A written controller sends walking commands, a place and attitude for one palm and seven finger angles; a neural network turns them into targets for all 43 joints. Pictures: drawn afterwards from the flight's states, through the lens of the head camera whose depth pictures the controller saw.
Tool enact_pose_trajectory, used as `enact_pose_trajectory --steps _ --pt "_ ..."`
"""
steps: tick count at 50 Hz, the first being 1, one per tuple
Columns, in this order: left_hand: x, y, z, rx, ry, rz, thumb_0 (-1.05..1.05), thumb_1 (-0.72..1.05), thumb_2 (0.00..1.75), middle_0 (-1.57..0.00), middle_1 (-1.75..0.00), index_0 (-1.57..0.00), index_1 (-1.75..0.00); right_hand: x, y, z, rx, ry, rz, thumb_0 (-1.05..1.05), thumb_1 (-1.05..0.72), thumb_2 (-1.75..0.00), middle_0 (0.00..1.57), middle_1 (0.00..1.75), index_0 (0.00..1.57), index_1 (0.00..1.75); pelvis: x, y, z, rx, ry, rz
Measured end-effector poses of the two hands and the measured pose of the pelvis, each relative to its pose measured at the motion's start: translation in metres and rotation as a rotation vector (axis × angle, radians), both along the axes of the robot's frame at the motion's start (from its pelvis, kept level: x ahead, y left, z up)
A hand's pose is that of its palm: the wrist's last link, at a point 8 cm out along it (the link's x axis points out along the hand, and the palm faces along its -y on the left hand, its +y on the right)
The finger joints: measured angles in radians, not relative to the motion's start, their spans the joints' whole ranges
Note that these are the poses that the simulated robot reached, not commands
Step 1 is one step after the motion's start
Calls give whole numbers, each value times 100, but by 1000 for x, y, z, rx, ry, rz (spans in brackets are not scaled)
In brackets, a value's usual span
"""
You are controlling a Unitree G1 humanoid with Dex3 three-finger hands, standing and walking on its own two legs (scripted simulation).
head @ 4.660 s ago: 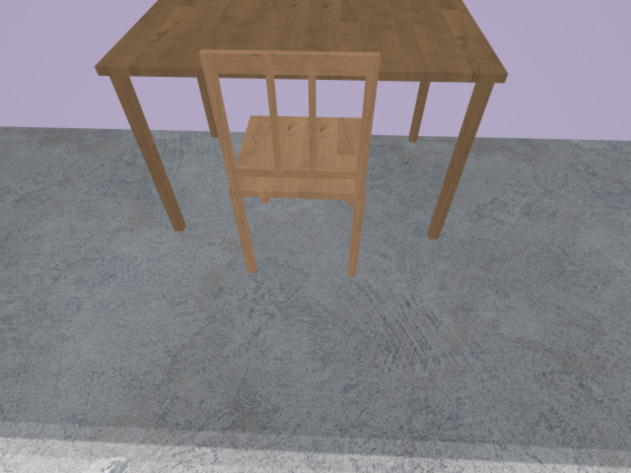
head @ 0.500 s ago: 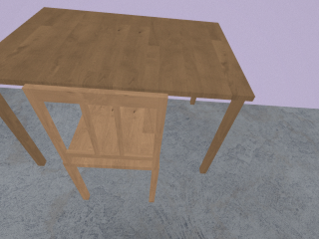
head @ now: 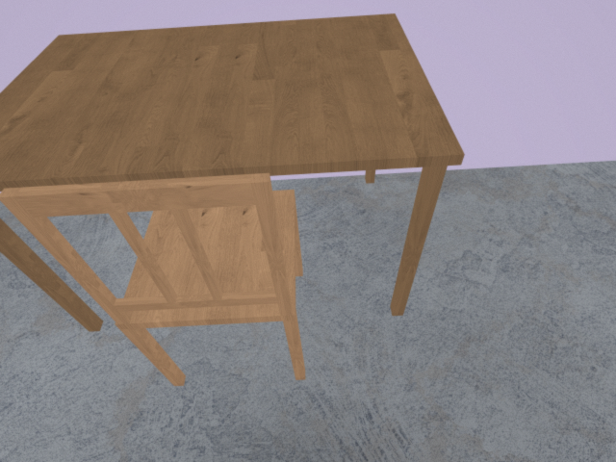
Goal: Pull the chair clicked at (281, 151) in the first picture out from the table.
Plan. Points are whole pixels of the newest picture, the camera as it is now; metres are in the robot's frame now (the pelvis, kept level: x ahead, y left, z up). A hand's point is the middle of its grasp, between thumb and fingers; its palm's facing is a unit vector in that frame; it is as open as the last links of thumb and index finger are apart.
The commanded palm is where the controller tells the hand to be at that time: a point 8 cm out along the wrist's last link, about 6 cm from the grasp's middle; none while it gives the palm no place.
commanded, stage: come to a stop and stand still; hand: left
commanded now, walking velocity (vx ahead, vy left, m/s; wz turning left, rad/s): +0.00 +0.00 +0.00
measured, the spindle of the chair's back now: (148, 260) +0.47 +0.35 -0.10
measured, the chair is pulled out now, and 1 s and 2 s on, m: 0.00 0.00 0.00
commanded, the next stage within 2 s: look again from close up in 0.40 s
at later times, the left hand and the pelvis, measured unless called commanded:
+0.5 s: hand out of the picture -0.03 +0.14 -0.17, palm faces +0.09 -0.98 -0.16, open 7.4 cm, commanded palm none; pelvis -0.01 -0.02 +0.01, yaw +1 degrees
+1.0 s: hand out of the picture +0.01 +0.23 -0.17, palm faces +0.03 -0.98 -0.21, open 7.4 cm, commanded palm none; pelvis +0.00 +0.06 +0.00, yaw +0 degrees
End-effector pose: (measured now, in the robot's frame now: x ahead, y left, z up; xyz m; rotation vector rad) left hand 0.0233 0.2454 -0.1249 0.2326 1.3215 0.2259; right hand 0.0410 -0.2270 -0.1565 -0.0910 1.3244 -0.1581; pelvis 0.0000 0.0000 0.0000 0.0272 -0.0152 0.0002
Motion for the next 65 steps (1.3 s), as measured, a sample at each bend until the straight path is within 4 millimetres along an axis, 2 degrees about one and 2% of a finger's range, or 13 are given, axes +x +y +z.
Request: enact_pose_trajectory --steps 5,10,19,25,28,32,38,43,47,54,65 --pt "2 -28 -7 -55 -34 0 1 91 90 -20 -29 -20 -30 -15 -12 3 -15 -4 5 1 -91 -90 20 29 20 30 -4 -12 0 -20 -11 11" --pt "-4 -38 -7 -69 -45 25 1 94 90 -20 -29 -20 -30 -41 -15 10 -14 55 27 1 -91 -90 20 29 20 30 -11 -23 5 -19 -23 16" --pt "-43 -49 -11 -106 46 64 1 92 90 -20 -29 -20 -30 -90 -12 13 -10 177 13 1 -91 -90 20 29 20 30 -12 -25 8 -33 -14 22" --pt "-65 -56 -15 -146 116 89 1 91 90 -20 -29 -20 -30 -108 -1 18 -13 232 1 1 -91 -90 20 29 20 30 -8 -17 8 -36 -5 22" --pt "-70 -54 -15 -146 124 61 1 91 90 -20 -29 -20 -30 -104 7 17 -10 214 -9 1 -91 -90 20 29 20 30 -11 -8 7 -47 9 7" --pt "-69 -38 -21 -154 124 38 1 90 90 -20 -29 -20 -30 -86 22 11 -14 131 -17 1 -91 -90 20 29 20 30 -10 10 0 -68 17 13" --pt "-45 -5 -23 -134 53 39 1 90 90 -20 -29 -20 -30 -62 53 10 -10 61 31 2 -93 -90 20 29 20 30 -7 33 0 -47 7 15" --pt "-29 20 -18 -104 11 31 1 91 90 -20 -29 -20 -30 -54 63 11 -14 49 44 3 -94 -90 20 29 20 30 -3 46 1 -36 7 11" --pt "-24 32 -16 -94 17 17 1 91 90 -20 -29 -19 -30 -49 66 13 -21 39 41 3 -93 -90 20 29 20 30 -1 54 2 -30 10 4" --pt "-24 36 -16 -100 53 8 1 91 90 -20 -29 -19 -30 -45 69 14 -28 50 40 2 -92 -90 20 29 20 30 3 60 3 -27 14 -3" --pt "-29 22 -20 -132 90 17 1 90 90 -20 -29 -20 -30 -41 69 15 -30 76 37 1 -91 -90 20 29 20 30 8 58 4 -27 5 -7"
